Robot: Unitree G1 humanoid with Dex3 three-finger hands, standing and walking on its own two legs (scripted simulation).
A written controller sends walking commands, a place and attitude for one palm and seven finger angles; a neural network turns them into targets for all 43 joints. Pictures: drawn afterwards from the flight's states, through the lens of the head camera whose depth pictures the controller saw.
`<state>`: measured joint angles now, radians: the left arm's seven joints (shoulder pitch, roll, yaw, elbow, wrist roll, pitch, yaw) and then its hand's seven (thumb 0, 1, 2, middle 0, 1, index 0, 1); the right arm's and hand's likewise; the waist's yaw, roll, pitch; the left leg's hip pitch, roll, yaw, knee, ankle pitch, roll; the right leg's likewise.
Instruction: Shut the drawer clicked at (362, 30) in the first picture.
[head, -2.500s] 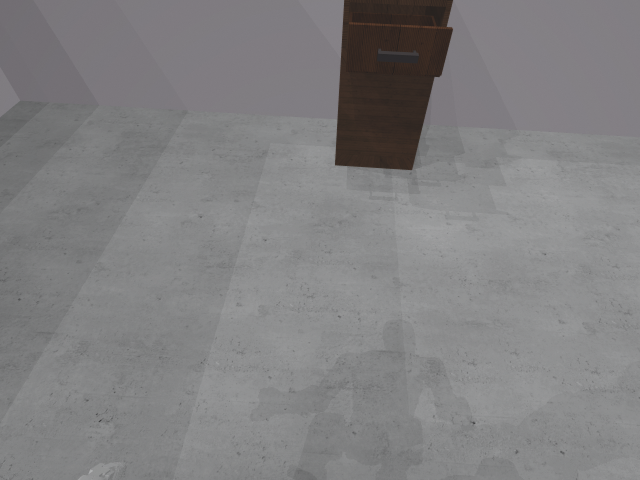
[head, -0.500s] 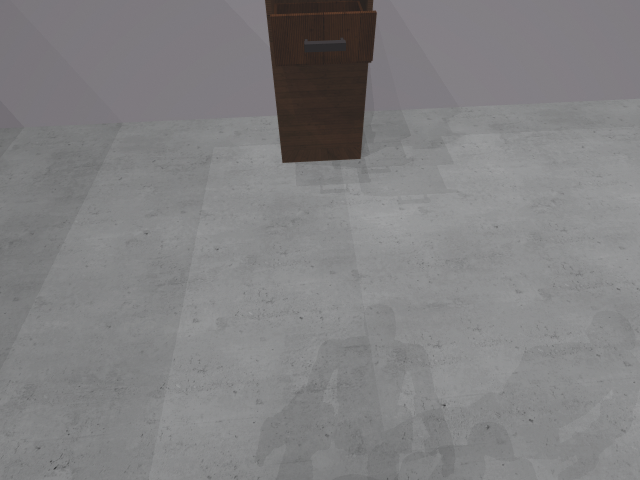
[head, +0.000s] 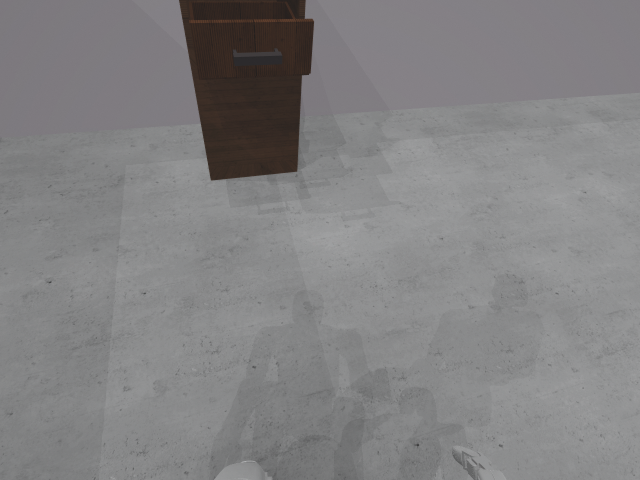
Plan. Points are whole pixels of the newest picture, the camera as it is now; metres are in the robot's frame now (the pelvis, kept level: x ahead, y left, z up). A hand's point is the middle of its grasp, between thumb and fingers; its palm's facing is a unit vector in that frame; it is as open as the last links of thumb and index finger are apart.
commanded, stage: walk to a spot facing it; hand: left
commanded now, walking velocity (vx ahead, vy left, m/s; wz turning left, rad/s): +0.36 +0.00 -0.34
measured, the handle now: (256, 55) +1.20 +0.31 -0.07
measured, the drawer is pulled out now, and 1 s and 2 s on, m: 0.21 0.21 0.21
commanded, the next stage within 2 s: turn to face it in 1.28 s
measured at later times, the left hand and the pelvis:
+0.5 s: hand (276, 325) +0.38 +0.11 -0.15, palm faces -0.27 -0.95 -0.17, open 7.4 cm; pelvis +0.20 -0.03 +0.00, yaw -11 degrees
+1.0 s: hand (249, 306) +0.42 +0.17 -0.17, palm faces -0.19 -0.97 -0.15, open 7.3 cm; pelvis +0.41 -0.02 +0.01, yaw -15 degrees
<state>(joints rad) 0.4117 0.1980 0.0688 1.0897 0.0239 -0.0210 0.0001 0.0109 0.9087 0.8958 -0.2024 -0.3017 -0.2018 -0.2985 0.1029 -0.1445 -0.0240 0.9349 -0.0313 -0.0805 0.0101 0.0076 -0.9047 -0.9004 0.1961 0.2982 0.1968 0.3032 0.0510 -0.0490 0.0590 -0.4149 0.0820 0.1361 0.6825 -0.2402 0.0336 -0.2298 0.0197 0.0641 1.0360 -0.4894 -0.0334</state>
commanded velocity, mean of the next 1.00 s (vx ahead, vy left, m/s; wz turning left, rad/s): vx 0.37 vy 0.00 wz -0.23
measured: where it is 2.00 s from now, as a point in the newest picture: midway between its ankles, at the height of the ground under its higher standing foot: (367, 344)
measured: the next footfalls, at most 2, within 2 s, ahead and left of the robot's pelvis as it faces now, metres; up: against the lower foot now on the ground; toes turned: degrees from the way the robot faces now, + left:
right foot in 0.48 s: +0.30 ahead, -0.15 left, +0.00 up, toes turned -19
left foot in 0.88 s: +0.52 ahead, +0.06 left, +0.00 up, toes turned -2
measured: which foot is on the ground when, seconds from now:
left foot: down 0.00-0.50, up 0.52-0.86, down 0.88-1.00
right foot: up 0.00-0.46, down 0.48-0.90, up 0.92-1.00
